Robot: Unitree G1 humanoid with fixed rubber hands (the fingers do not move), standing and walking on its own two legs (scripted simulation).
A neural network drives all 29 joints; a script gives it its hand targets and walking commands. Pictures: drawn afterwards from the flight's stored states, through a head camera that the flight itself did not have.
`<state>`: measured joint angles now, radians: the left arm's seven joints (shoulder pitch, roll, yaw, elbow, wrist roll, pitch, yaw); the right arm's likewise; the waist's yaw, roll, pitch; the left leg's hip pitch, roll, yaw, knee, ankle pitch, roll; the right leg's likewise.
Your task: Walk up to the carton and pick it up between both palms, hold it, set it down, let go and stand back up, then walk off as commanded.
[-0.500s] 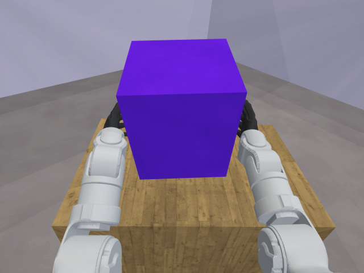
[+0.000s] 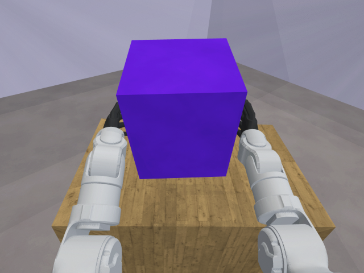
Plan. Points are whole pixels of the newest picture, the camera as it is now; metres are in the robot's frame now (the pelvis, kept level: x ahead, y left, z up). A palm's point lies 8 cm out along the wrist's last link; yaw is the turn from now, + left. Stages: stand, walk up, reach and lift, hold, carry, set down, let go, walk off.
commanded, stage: hold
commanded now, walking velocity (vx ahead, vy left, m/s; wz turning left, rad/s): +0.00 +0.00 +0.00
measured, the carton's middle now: (181, 111) +0.42 +0.00 +0.21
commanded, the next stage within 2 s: set down in 1.32 s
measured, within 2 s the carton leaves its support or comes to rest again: neither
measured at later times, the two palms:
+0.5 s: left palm (113, 132) +0.36 +0.14 +0.18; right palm (247, 133) +0.37 -0.15 +0.19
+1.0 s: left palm (113, 133) +0.36 +0.14 +0.18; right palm (247, 133) +0.37 -0.15 +0.19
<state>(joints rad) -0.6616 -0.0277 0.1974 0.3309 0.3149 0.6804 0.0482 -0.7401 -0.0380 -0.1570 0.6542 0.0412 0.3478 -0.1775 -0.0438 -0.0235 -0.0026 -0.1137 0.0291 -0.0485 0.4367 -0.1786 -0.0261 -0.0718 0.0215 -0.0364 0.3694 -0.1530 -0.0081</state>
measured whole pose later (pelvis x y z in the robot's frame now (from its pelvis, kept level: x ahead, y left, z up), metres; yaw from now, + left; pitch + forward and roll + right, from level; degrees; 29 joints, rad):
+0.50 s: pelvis +0.00 +0.00 +0.00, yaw +0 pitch -8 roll -1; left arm -0.66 -0.03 0.20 0.35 0.31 0.68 0.05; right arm -0.74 -0.04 -0.16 0.67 0.04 0.35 -0.18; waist -0.04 -0.02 0.00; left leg -0.11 0.03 -0.05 0.44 -0.18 -0.03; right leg -0.07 0.02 -0.04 0.37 -0.15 -0.01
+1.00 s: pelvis +0.00 +0.00 +0.00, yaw +0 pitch -9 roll -1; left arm -0.66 -0.03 0.20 0.35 0.32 0.69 0.05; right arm -0.74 -0.04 -0.16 0.68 0.04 0.35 -0.18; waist -0.04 -0.02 0.00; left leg -0.11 0.03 -0.05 0.44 -0.18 -0.03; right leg -0.07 0.02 -0.04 0.37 -0.15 -0.01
